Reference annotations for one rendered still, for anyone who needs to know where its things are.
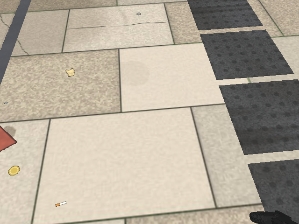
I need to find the right robot hand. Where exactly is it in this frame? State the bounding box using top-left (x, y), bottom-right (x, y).
top-left (249, 210), bottom-right (298, 224)

